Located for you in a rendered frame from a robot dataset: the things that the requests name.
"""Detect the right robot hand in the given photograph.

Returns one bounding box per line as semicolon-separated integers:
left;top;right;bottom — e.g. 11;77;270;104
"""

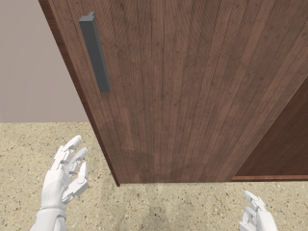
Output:
240;191;278;231

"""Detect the robot left forearm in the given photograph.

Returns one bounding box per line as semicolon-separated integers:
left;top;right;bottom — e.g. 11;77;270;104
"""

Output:
30;208;67;231

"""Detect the wardrobe door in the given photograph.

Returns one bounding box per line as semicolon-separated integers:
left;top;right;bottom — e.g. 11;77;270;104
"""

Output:
235;76;308;176
48;0;308;184

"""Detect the handle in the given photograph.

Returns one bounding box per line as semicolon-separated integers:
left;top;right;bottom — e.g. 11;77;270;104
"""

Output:
79;12;112;92

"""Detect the left robot hand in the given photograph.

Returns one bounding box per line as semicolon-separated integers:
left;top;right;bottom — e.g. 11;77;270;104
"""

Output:
41;135;90;211

